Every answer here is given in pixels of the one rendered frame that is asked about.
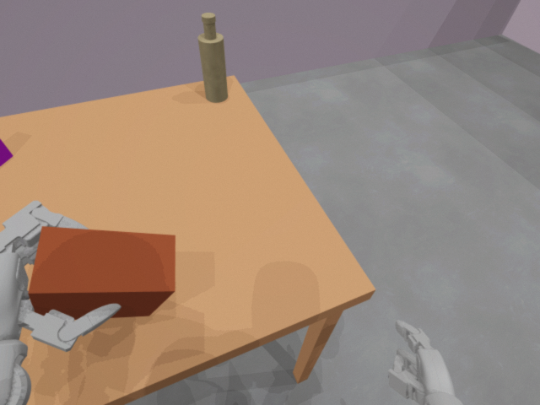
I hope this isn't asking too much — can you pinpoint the robot left forearm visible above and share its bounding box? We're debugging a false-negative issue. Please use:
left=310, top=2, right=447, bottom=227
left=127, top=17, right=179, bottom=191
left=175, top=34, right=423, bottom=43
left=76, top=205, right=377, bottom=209
left=0, top=339, right=31, bottom=405

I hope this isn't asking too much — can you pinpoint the robot left hand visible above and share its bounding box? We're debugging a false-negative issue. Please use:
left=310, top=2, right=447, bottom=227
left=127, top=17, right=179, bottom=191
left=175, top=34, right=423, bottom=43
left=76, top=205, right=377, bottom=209
left=0, top=201, right=121, bottom=352

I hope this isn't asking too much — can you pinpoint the robot right hand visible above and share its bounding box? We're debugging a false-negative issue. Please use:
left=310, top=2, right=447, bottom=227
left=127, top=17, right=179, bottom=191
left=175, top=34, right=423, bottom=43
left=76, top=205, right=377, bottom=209
left=389, top=320, right=455, bottom=405

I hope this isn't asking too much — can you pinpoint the sponge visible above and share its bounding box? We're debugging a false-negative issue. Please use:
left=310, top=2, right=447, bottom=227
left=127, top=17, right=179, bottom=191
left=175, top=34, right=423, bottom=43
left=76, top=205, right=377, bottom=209
left=28, top=226, right=176, bottom=320

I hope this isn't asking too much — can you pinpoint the table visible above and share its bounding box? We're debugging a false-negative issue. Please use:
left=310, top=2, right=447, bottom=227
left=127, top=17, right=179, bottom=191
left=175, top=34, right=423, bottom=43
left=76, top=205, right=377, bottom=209
left=0, top=75, right=375, bottom=405

